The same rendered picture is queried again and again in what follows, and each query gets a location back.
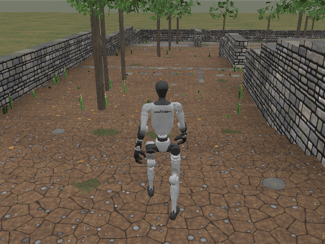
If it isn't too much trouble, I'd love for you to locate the robot left hand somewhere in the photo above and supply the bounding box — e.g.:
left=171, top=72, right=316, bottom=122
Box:
left=134, top=150, right=146, bottom=164

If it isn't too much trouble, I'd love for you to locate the left robot upper arm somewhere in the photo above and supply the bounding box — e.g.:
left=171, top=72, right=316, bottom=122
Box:
left=140, top=103, right=152, bottom=133

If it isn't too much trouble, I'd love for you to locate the right robot forearm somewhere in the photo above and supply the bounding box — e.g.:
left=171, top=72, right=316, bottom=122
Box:
left=180, top=122, right=187, bottom=138

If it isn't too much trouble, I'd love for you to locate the left robot forearm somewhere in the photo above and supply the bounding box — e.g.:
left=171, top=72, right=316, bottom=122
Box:
left=135, top=125, right=145, bottom=151

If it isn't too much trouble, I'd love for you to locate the robot right hand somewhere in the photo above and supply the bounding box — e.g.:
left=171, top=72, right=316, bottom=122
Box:
left=174, top=135, right=186, bottom=145

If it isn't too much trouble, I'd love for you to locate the right robot foot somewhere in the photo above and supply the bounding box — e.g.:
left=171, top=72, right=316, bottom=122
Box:
left=170, top=206, right=180, bottom=220

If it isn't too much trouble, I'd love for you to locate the right robot upper arm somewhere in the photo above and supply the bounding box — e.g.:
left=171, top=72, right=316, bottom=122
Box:
left=173, top=102, right=186, bottom=129

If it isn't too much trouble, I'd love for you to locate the right robot thigh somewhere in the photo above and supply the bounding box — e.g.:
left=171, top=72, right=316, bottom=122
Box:
left=169, top=143, right=181, bottom=186

